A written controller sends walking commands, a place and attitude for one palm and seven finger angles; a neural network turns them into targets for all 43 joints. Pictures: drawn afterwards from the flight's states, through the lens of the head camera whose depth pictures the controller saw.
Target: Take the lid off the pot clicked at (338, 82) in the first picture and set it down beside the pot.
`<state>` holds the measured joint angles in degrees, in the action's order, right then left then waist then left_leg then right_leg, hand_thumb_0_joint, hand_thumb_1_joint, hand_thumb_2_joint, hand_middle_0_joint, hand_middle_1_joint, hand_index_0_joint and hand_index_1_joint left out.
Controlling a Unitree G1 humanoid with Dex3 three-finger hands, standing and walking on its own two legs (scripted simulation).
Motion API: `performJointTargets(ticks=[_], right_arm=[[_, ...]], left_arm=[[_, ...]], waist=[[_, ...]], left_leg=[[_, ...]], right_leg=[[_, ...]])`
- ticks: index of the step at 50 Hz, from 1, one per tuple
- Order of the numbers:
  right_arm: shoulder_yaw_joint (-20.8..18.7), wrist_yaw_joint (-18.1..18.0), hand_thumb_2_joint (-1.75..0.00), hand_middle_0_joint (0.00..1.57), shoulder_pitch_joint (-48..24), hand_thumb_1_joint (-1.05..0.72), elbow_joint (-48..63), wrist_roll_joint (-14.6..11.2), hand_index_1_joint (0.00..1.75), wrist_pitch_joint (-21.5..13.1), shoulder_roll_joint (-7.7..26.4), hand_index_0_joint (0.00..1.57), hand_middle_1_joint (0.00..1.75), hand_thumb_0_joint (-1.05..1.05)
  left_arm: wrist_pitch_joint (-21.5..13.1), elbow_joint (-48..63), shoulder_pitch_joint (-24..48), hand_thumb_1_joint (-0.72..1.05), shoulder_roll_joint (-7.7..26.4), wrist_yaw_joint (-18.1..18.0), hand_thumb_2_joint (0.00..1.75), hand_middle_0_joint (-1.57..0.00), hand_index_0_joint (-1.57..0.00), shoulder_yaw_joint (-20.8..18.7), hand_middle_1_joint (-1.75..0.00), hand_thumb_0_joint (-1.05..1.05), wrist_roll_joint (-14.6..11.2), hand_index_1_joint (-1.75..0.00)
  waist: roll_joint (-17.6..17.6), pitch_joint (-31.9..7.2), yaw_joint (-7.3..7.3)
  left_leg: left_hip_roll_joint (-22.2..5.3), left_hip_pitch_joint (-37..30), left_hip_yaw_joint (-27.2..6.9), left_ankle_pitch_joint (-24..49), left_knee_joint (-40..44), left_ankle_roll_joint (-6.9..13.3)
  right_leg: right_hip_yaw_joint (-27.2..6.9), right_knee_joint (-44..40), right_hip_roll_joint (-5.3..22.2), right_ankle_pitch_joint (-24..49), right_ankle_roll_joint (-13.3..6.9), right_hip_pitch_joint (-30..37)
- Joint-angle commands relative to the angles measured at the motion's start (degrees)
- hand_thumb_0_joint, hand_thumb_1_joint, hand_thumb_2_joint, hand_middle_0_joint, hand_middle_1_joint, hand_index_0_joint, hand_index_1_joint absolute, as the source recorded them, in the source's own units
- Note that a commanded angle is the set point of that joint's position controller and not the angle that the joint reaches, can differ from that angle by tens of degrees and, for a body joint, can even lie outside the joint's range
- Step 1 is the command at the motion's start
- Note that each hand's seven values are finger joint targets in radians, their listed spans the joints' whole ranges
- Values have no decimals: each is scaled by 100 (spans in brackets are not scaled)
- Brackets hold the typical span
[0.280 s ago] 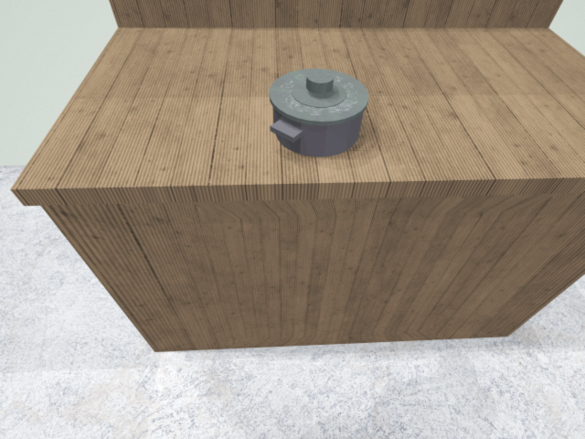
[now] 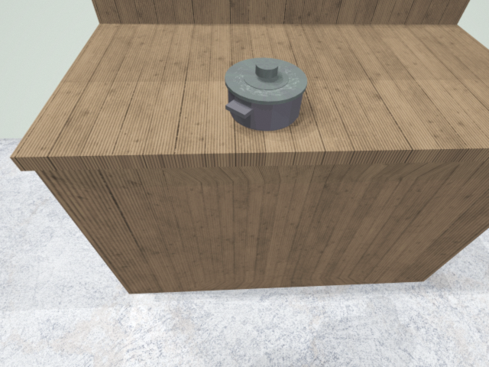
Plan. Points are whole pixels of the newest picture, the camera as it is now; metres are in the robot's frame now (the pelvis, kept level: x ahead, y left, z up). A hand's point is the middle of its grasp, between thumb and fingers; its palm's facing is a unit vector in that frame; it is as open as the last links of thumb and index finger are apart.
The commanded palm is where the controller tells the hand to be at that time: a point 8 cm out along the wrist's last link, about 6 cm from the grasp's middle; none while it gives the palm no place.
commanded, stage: look at it before walking up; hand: left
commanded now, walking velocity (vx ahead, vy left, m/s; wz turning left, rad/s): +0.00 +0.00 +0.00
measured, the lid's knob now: (266, 68) +0.66 -0.01 +0.16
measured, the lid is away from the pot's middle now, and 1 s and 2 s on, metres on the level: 0.00 0.00 0.00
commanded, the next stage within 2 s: take the last steps up to it in 0.38 s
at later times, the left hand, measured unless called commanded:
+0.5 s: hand out of the picture -0.01 +0.16 -0.18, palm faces +0.05 -0.98 -0.18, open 7.4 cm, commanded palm none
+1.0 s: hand out of the picture +0.07 +0.08 -0.17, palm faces +0.10 -0.97 -0.21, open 7.4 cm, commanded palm none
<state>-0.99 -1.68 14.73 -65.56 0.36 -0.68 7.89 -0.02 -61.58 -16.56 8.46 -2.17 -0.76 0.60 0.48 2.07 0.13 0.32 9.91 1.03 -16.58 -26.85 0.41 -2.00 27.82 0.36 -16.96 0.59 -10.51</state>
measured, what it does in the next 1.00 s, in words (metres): steps to the right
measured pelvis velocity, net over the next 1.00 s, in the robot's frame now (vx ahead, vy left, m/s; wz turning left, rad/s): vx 0.09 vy -0.09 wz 0.01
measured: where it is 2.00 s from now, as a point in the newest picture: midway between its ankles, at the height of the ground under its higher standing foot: outside the picture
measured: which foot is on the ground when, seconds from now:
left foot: down 0.00-0.84, up 0.86-1.00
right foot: down 0.00-1.00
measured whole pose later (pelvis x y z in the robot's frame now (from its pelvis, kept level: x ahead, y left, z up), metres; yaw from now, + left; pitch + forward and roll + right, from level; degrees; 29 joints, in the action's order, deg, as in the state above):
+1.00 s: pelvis +0.09 -0.09 +0.00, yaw +1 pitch +2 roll +1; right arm -4.2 -0.9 16.7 -63.3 1.6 0.1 10.4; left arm -2.8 -58.3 -21.6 7.5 -1.2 -3.4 0.9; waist 0.2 1.3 -0.2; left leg -3.2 28.6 3.0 -24.4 -63.0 0.5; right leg 6.3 26.7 -1.6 -19.7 -5.3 -9.7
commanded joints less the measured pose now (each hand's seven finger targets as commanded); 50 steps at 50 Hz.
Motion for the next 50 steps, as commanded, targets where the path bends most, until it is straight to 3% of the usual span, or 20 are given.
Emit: performJointTargets(ticks=[1,13,22,25,26,28,31,32,34,36,37,39,40,41,42,43,44,46,47,50], right_arm=[[-89,-58,-90,20,343,-90,166,-17,30,-100,553,20,30,0],[-95,-56,-90,20,385,-90,144,-10,30,-93,522,20,30,0],[-96,-66,-90,20,425,-90,156,-6,30,-97,497,20,30,0],[-89,-67,-90,20,468,-90,146,-5,30,-117,495,20,30,0],[-107,-68,-90,20,527,-90,124,-2,30,-107,498,20,30,0],[-167,-48,-90,20,573,-90,138,55,30,-70,615,20,30,0],[-307,-39,-90,20,795,-90,191,108,30,-42,869,20,30,0],[-366,-55,-90,20,851,-90,238,119,30,-60,1017,20,30,0],[-386,-61,-90,20,987,-90,275,157,30,-153,1004,20,30,0],[-371,-79,-90,20,974,-90,314,158,30,-231,930,20,30,0],[-388,-83,-90,20,795,-90,377,175,30,-248,999,20,30,0],[-373,-92,-90,20,481,-90,444,160,30,-255,982,20,30,0],[-349,-82,-90,20,448,-90,440,147,30,-241,883,20,30,0],[-285,-56,-90,20,445,-90,564,66,30,-223,533,20,30,0],[-247,-3,-90,20,65,-90,809,77,30,-221,441,20,30,0],[-293,31,-90,20,-156,-90,874,113,30,-211,610,20,30,0],[-318,44,-90,20,-175,-90,859,106,30,-207,591,20,30,0],[-339,65,-90,20,30,-90,713,111,30,-161,438,20,30,0],[-313,83,-90,20,38,-90,672,121,30,-139,354,20,30,0],[-278,110,-90,20,-143,-90,799,85,30,-109,235,20,30,0]], left_arm=[[-105,129,-430,90,577,-44,90,-20,-20,-114,-30,0,25,-30],[-124,89,-463,90,545,-36,90,-20,-20,-117,-30,0,25,-30],[-107,94,-484,90,481,-30,90,-20,-20,-130,-30,0,30,-30],[-133,71,-524,90,476,-31,90,-20,-20,-133,-30,0,20,-30],[-120,70,-550,90,480,-16,90,-20,-20,-140,-30,0,37,-30],[-58,116,-480,90,447,44,90,-20,-20,-167,-30,0,59,-30],[-14,296,-349,90,382,143,90,-20,-20,-208,-30,0,111,-30],[2,404,-226,90,341,175,90,-20,-20,-228,-30,0,121,-30],[-21,621,73,90,357,233,90,-20,-20,-282,-30,0,126,-30],[-84,754,160,90,321,295,90,-20,-20,-322,-30,0,96,-30],[-104,774,38,90,294,319,90,-20,-20,-343,-30,0,75,-30],[-141,601,-594,90,314,357,90,-20,-20,-408,-30,0,44,-30],[-161,371,-1193,90,444,336,90,-20,-20,-437,-30,0,65,-30],[-195,231,-1691,90,931,256,90,-20,-20,-514,-30,0,99,-30],[-200,181,-2115,90,1252,165,90,-20,-20,-578,-30,0,57,-30],[-205,176,-2023,90,1095,118,90,-20,-20,-535,-30,0,22,-30],[-248,256,-1670,90,929,91,90,-20,-20,-498,-30,0,39,-30],[-294,383,-1096,90,608,47,90,-20,-20,-410,-30,0,44,-30],[-341,425,-1003,90,486,42,90,-20,-20,-369,-30,0,56,-30],[-419,322,-1159,90,468,15,90,-20,-20,-308,-30,0,69,-30]], waist=[[-68,119,-29],[54,164,-11],[-118,227,-14],[-39,37,-18],[28,19,1],[-134,338,56],[-802,726,166],[-1041,880,208],[-857,934,278],[-529,774,239],[-642,611,127],[-515,110,-212],[81,-174,-448],[1526,-261,-617],[2217,-68,-803],[1383,146,-685],[1166,295,-476],[270,211,-132],[81,245,-58],[280,185,-30]], left_leg=[[-510,-81,-481,1232,401,148],[-499,-46,-471,1191,360,128],[-511,5,-512,1050,455,132],[-528,-87,-494,1320,397,141],[-541,-135,-499,729,456,161],[-683,69,-746,-845,803,257],[-1327,215,-1673,-2551,1622,655],[-1686,260,-2084,-2745,1858,888],[-1973,22,-2310,-1918,1947,1143],[-2004,-127,-1998,-962,1756,1158],[-1925,-48,-1717,-579,1606,1043],[-1501,543,-949,-274,905,678],[-1004,1072,-466,-552,-3,421],[-241,2351,234,-1327,-1309,164],[-2,3229,388,-2035,-2753,93],[-239,3359,-19,-1780,-3569,140],[-383,3394,-128,-1385,-3922,175],[-552,3036,-73,-966,-4078,86],[-552,2906,-4,-729,-3987,30],[-464,2835,279,-395,-3329,-76]], right_leg=[[-317,-449,391,1201,-205,-299],[-380,-504,411,1229,-227,-363],[-332,-523,356,1005,-215,-403],[-331,-481,388,1274,-221,-291],[-262,-486,315,655,-226,-311],[-149,-346,179,-548,-261,-702],[420,725,-127,-894,-220,-1380],[494,1307,-54,-811,-207,-1719],[200,2075,272,-930,-248,-2347],[121,1946,444,-911,-257,-2293],[123,1654,500,-861,-249,-2011],[388,454,333,-334,-225,-466],[501,-149,120,40,-228,556],[-834,-929,958,-942,-451,1444],[-2515,-1748,1967,-1201,-897,1564],[-2516,-1766,2021,-1141,-1214,1237],[-2254,-1651,1832,-626,-1277,908],[-1480,-1368,1672,517,-1416,661],[-1070,-1295,1488,1334,-1392,550],[-427,-1133,1281,3196,-1420,788]])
